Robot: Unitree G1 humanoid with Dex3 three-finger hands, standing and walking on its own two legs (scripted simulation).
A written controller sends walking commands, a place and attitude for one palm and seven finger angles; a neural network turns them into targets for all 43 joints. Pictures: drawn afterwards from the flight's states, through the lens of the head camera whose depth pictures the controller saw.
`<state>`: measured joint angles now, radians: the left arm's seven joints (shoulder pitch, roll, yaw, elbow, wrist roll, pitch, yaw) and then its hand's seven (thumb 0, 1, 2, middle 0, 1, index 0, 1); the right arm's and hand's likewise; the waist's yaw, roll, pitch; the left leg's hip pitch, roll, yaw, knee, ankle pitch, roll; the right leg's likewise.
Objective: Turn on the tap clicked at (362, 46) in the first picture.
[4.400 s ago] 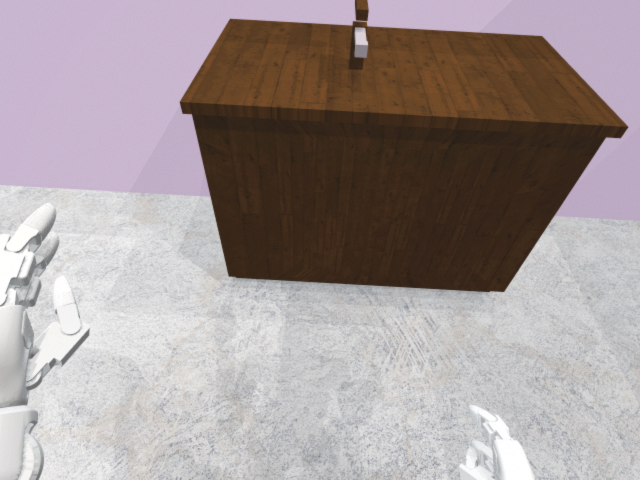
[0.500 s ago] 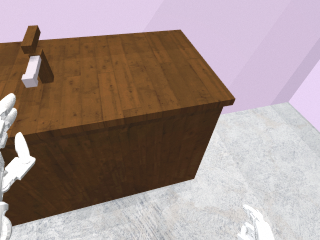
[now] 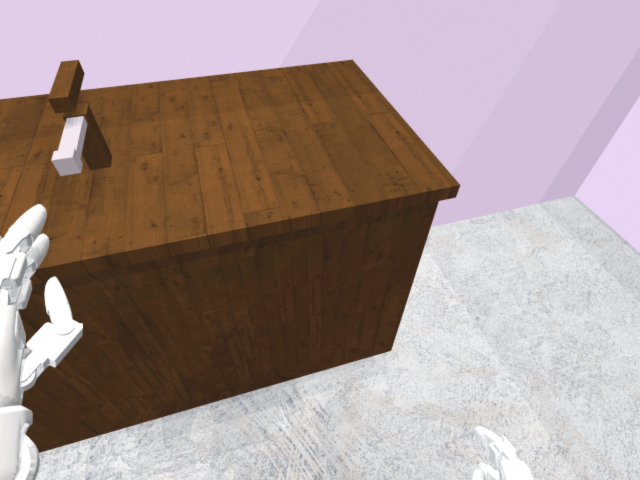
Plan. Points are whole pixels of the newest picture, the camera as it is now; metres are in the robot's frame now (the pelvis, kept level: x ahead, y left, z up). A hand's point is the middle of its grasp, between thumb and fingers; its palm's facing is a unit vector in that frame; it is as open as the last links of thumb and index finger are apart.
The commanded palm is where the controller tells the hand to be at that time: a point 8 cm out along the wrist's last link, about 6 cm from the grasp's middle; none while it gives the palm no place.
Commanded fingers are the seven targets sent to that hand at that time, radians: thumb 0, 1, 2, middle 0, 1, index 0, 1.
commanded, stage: come to a stop and stand still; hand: left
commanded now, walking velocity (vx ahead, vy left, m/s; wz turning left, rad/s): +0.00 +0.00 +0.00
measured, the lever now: (67, 162) +0.50 +0.41 +0.13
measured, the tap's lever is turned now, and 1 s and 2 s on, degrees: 0 0 0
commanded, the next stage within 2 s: look again from close up in 0.04 s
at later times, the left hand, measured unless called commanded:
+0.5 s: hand (70, 302) +0.24 +0.26 +0.16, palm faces +0.35 -0.86 -0.38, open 7.4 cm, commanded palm +0.18 +0.29 +0.18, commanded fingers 0.00 0.90 0.90 -0.20 -0.30 -0.20 -0.30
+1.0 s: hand (94, 225) +0.34 +0.28 +0.17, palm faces +0.38 -0.85 -0.37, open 7.4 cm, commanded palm +0.27 +0.32 +0.18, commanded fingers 0.00 0.90 0.90 -0.20 -0.30 -0.20 -0.30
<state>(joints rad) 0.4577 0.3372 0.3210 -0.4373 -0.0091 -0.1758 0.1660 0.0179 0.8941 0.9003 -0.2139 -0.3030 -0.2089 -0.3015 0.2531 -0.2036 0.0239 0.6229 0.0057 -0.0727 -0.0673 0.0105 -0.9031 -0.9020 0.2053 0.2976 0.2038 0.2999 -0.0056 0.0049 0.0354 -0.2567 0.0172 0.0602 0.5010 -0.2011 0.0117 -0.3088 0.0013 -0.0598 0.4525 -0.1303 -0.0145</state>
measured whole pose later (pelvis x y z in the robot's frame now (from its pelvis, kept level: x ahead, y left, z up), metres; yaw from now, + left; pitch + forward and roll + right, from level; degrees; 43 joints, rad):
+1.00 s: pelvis +0.11 +0.03 -0.01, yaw +2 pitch +0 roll -1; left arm 0.39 0.40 0.38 -0.52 -0.05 -0.27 0.11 0.02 0.89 0.90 -0.22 -0.30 -0.21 -0.30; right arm 0.18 -0.21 0.00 0.56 0.02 -0.12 0.00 0.01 -0.90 -0.90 0.20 0.30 0.20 0.30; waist 0.00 -0.04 0.07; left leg -0.30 -0.05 0.02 0.82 -0.41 0.02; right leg -0.26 -0.02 -0.03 0.65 -0.38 0.01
